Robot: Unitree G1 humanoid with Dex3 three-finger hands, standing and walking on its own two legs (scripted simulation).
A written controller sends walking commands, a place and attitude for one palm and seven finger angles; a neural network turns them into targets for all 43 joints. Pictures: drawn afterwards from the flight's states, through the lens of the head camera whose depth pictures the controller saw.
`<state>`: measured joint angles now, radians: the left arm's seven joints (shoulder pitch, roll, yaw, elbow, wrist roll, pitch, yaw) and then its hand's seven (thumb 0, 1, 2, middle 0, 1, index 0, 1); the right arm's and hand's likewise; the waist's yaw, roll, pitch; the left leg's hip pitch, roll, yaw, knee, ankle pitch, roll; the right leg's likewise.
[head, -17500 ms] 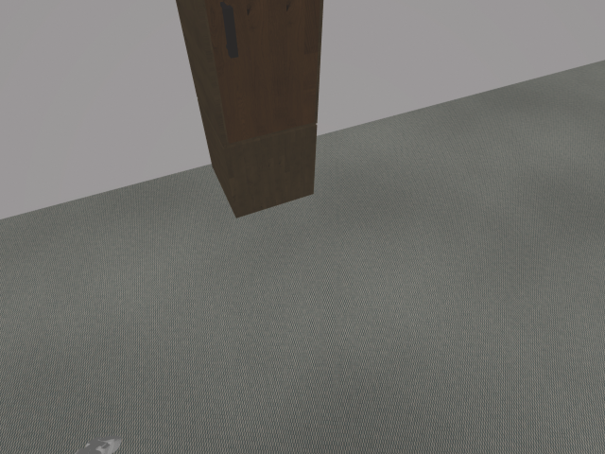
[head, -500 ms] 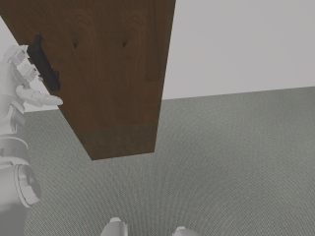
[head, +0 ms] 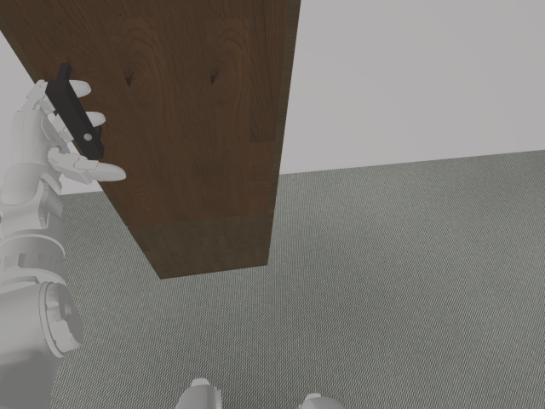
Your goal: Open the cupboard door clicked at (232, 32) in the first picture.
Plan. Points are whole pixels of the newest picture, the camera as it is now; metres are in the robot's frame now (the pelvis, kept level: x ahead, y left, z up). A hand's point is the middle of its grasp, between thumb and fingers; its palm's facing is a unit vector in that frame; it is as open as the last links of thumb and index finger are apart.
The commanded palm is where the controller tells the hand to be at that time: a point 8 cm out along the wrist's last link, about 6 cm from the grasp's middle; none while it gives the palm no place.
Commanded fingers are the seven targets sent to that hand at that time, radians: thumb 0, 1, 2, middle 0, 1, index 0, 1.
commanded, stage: slide the fingers in behind the handle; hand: left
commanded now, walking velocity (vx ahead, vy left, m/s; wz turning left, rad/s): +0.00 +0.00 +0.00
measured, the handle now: (80, 113) +0.53 +0.27 +0.10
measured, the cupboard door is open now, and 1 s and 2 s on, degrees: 0 0 43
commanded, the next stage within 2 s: close the thumb around the handle in 0.14 s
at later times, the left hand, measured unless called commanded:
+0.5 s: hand (82, 138) +0.47 +0.25 +0.11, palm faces +0.11 -0.99 +0.01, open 12.1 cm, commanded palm +0.44 +0.30 +0.10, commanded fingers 0.00 0.28 0.64 -0.36 -1.28 -0.36 -1.28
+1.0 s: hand (88, 136) +0.48 +0.24 +0.11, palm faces +0.10 -1.00 +0.01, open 6.0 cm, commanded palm +0.45 +0.30 +0.10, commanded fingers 0.00 0.90 0.90 -0.40 -1.35 -0.40 -1.35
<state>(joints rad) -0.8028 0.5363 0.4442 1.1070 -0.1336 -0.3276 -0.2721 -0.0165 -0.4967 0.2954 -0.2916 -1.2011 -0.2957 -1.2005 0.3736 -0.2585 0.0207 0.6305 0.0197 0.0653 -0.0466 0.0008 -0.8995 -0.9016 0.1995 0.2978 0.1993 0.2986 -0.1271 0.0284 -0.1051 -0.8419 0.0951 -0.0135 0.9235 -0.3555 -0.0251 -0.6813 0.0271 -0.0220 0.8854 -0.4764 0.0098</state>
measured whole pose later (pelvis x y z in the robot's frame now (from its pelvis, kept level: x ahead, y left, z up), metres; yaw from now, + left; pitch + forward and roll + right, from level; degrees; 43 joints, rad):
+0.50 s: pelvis +0.00 +0.01 +0.00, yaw +0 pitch +16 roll -3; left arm -0.78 0.53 0.44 1.07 -0.14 -0.33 -0.28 -0.01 -0.20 0.42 -0.32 -1.23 -0.32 -1.23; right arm 0.38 -0.26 0.02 0.63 0.02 0.07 -0.04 0.00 -0.90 -0.90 0.20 0.30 0.20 0.30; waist -0.13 0.03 -0.11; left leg -0.84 0.09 -0.01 0.93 -0.36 -0.01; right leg -0.68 0.02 -0.02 0.88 -0.47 0.02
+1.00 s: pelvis +0.00 +0.01 +0.00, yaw -1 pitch +16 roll -3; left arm -0.80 0.54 0.46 1.10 -0.13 -0.33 -0.28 0.00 0.68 0.82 -0.35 -1.34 -0.35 -1.32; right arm 0.38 -0.26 0.02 0.63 0.02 0.07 -0.05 0.00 -0.90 -0.90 0.20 0.30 0.20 0.30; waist -0.14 0.03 -0.11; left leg -0.85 0.09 -0.01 0.93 -0.36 -0.02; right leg -0.69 0.03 -0.01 0.88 -0.47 0.02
